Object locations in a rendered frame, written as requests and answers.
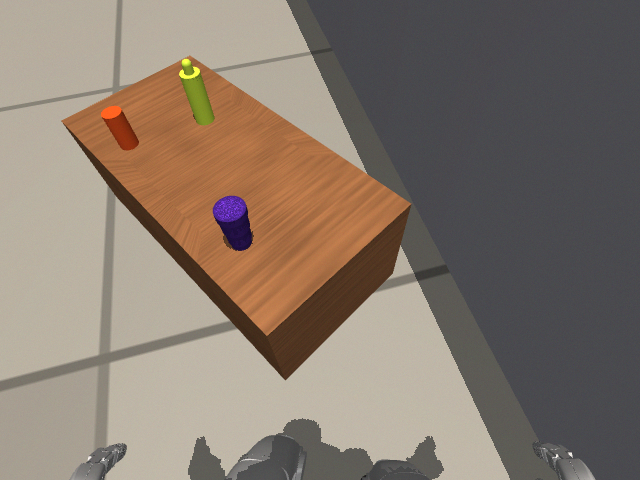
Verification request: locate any right robot hand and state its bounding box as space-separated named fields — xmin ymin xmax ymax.
xmin=532 ymin=441 xmax=596 ymax=480

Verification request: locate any left robot hand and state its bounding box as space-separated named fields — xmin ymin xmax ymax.
xmin=69 ymin=443 xmax=127 ymax=480

